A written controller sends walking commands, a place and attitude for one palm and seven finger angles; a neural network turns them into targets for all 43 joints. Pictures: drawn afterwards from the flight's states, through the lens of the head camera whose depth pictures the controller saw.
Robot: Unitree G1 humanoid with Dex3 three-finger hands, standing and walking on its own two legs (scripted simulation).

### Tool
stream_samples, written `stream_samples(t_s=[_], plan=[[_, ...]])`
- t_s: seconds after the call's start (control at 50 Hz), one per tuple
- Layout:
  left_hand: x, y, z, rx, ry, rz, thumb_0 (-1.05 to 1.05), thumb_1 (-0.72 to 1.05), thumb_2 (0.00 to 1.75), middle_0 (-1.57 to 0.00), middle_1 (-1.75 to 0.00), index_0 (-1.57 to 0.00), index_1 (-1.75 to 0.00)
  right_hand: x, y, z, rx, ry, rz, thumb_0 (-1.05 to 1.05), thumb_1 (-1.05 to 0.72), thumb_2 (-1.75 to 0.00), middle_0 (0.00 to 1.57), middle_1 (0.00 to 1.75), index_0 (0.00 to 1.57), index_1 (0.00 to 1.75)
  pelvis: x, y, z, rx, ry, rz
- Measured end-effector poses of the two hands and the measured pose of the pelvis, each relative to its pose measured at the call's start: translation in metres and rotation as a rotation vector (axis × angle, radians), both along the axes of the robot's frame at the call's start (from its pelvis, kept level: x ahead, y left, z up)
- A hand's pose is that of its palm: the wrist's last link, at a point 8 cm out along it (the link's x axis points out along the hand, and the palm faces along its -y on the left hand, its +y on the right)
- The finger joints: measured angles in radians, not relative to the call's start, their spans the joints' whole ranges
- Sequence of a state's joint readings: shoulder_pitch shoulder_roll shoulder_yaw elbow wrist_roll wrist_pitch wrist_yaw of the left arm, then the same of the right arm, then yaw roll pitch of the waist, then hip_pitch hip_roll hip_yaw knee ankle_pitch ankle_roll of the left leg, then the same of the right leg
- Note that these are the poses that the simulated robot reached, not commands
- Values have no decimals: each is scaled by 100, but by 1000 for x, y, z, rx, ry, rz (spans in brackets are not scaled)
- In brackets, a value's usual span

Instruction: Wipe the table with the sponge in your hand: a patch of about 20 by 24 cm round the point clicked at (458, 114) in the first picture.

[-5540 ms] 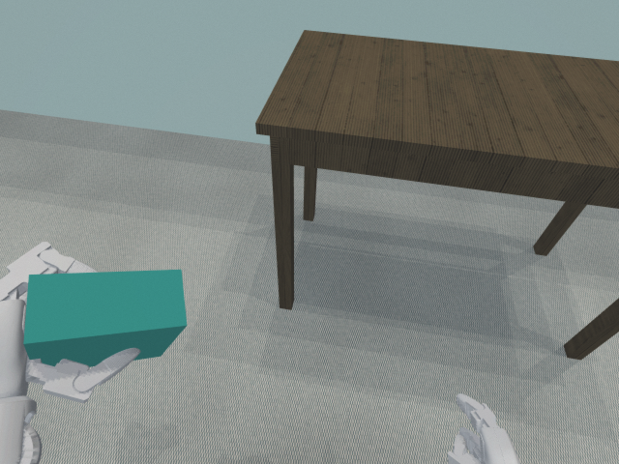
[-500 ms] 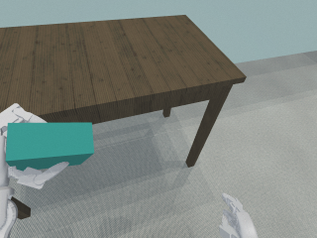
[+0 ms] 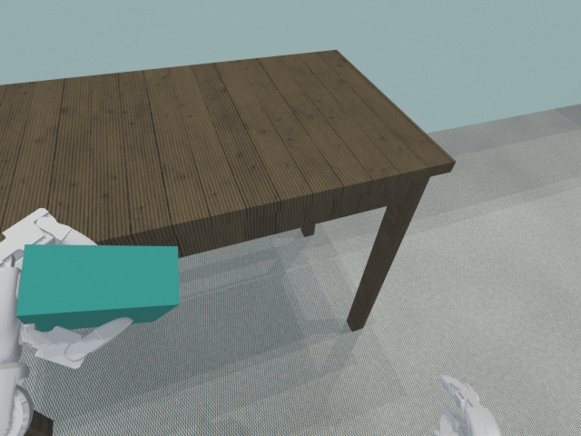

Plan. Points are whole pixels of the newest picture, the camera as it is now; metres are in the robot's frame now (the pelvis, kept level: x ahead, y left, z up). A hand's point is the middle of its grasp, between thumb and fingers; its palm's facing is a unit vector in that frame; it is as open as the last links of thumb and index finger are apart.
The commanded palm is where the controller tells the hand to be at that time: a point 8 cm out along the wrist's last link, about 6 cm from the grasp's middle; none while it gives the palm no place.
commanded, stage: shuffle to correct the standing spot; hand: left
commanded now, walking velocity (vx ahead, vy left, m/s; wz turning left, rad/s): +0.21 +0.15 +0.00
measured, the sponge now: (124, 290) +0.22 +0.20 +0.16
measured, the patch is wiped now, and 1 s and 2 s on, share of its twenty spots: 0.00 0.00 0.00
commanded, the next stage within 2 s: come to a stop and stand still in 0.80 s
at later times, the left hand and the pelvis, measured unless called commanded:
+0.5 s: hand (100, 206) +0.32 +0.25 +0.17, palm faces +0.35 -0.78 -0.52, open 9.8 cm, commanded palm +0.26 +0.30 +0.19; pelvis +0.10 +0.02 -0.01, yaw +0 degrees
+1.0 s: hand (57, 173) +0.38 +0.34 +0.17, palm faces +0.44 -0.80 -0.41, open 9.8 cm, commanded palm +0.31 +0.36 +0.19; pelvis +0.15 +0.08 -0.01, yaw -1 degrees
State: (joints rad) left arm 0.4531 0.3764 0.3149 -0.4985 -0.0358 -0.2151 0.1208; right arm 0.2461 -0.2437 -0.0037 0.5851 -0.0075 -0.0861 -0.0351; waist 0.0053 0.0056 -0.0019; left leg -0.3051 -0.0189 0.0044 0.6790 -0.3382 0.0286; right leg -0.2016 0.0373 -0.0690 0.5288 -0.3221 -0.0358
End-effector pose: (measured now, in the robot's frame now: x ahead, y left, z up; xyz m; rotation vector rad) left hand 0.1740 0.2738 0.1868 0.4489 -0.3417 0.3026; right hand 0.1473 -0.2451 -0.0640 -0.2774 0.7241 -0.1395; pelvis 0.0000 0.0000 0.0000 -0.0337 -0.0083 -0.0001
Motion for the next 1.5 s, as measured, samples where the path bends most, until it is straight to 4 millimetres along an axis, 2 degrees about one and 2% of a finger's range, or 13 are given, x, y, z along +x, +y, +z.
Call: stream_samples(t_s=[0.16, 0.32, 0.4, 0.52, 0.66, 0.76, 0.88, 0.96, 1.04, 1.12, 1.3, 1.4, 1.5], plan=[[28, 43, -15, 1, 12, 86, 0, -47, 100, -78, -133, -78, -133, 26, 30, -14, 25, 22, -24, 1, -90, -90, 20, 30, 20, 30, 27, 24, -8, 44, -25, -18], [69, 25, 6, 35, 28, 2, -1, -47, 100, -78, -133, -78, -133, 45, 69, -12, 139, 38, 5, 1, -90, -90, 20, 30, 20, 30, 57, 28, 8, 31, -2, -25], [89, 16, 15, 111, 49, -29, -1, -47, 100, -78, -133, -78, -133, 60, 66, -21, 158, 46, -4, 1, -90, -90, 20, 30, 20, 30, 78, 25, 6, 33, 5, -35], [110, 22, 6, 151, 37, 31, 0, -47, 100, -78, -133, -78, -133, 94, 39, -45, 118, 84, 6, 1, -90, -90, 20, 30, 20, 30, 100, 18, -13, 20, -16, 6], [111, 26, 1, 70, 40, 60, 0, -47, 100, -79, -133, -78, -133, 124, 20, -21, 33, 72, 8, 1, -90, -90, 20, 30, 20, 30, 117, 23, -3, 55, -30, -2], [122, 37, 15, 66, -41, 30, 0, -47, 100, -79, -133, -78, -133, 144, 31, -6, -17, 18, 1, 1, -90, -90, 20, 30, 19, 30, 131, 41, -1, 79, -41, 0], [147, 82, 17, 89, -102, 53, 0, -47, 100, -79, -133, -78, -133, 164, 71, -8, 23, -58, -48, 1, -90, -90, 20, 30, 19, 30, 147, 74, -11, 71, -42, -11], [159, 101, 3, 67, -23, 97, 0, -47, 100, -79, -133, -78, -133, 167, 106, -12, 100, -72, -23, 1, -90, -90, 20, 30, 19, 30, 152, 82, -10, 63, -29, -9], [159, 94, -5, 13, 28, 87, -1, -47, 100, -79, -133, -78, -133, 163, 133, -21, 151, -30, 31, 1, -90, -90, 20, 30, 20, 30, 153, 87, -6, 34, -30, 1], [154, 87, 3, -2, 22, 41, -1, -47, 100, -79, -133, -78, -133, 158, 144, -21, 154, 18, 50, 1, -90, -90, 20, 30, 20, 30, 156, 90, 0, 24, -20, -3], [150, 112, 3, -15, 49, 118, 0, -47, 100, -79, -133, -78, -133, 158, 126, -5, 89, -10, 16, 1, -90, -90, 20, 30, 20, 30, 152, 92, 7, 18, -17, -11], [166, 139, 8, 30, -7, 147, 0, -47, 100, -79, -133, -78, -133, 154, 110, 2, 30, -13, 50, 1, -90, -90, 20, 30, 20, 30, 137, 92, 7, 10, -20, -28], [165, 111, -12, -55, 56, 28, -1, -47, 100, -79, -133, -78, -133, 147, 103, 13, 21, -78, -6, 1, -90, -90, 20, 30, 20, 30, 133, 106, 7, 13, -29, -46]])
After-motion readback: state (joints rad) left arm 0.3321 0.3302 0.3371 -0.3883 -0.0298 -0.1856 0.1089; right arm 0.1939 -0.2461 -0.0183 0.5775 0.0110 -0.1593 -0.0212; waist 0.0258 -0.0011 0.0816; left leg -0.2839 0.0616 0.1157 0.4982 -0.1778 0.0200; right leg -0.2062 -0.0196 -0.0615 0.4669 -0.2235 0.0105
